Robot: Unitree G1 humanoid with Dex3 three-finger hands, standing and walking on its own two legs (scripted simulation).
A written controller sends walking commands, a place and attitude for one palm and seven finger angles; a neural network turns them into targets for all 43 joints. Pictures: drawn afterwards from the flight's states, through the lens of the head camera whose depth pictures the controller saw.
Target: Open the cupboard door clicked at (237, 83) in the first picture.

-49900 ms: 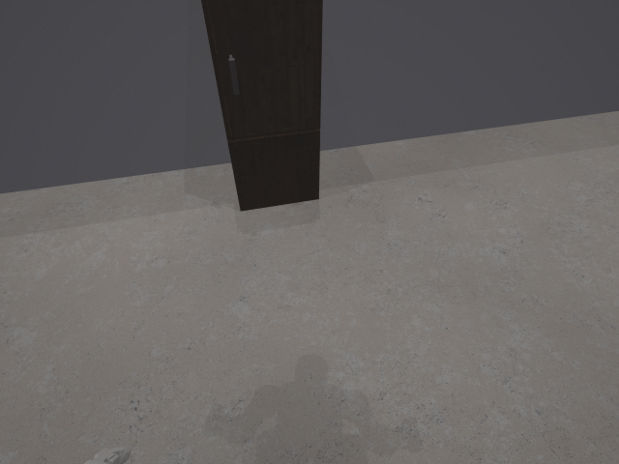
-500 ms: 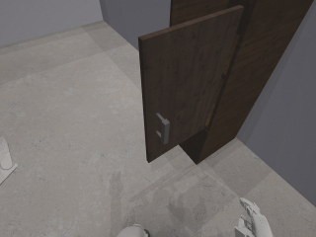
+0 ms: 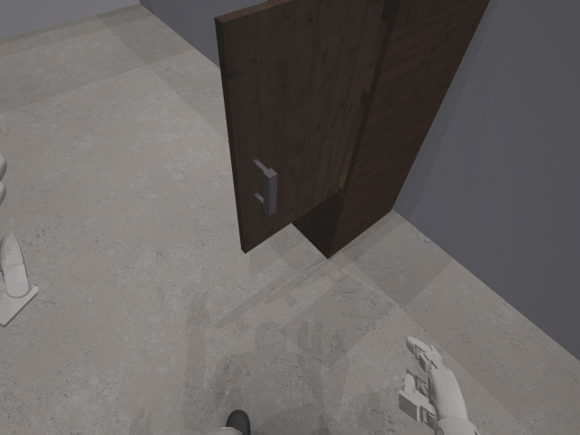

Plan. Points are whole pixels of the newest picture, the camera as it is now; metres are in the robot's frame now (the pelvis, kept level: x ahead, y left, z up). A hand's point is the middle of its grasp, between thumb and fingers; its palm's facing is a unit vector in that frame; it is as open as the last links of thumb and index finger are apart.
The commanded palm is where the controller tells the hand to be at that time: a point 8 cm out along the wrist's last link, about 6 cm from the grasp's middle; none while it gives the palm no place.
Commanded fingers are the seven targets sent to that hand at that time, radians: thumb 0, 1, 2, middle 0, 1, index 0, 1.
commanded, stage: stop stepping back and stand still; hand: left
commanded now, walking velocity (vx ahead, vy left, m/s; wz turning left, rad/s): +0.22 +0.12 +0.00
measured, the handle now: (264, 187) +0.58 +0.09 -0.08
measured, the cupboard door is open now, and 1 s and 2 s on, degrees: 91 91 91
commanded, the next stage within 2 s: let the arm hang, fingers relaxed in 0.80 s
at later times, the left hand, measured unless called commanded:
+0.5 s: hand (72, 367) +0.16 +0.20 +0.16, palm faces +0.35 -0.79 -0.51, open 7.4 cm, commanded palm +0.10 +0.26 +0.18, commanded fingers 0.00 0.90 0.90 -0.20 -0.30 -0.20 -0.30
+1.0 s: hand (88, 418) +0.14 +0.22 +0.04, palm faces +0.15 -0.86 -0.48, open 7.4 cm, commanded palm none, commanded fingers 0.00 0.90 0.90 -0.20 -0.30 -0.20 -0.30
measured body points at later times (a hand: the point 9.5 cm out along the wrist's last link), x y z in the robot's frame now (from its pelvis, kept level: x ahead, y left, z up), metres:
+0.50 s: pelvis -0.05 -0.04 -0.01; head -0.05 -0.05 +0.44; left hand +0.13 +0.24 +0.19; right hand +0.10 -0.29 -0.09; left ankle -0.02 +0.07 -0.74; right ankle -0.10 -0.11 -0.74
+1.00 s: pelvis -0.09 -0.02 +0.00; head -0.08 -0.03 +0.44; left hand +0.12 +0.27 +0.07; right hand +0.08 -0.28 -0.10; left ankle -0.07 +0.10 -0.74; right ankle -0.09 -0.11 -0.74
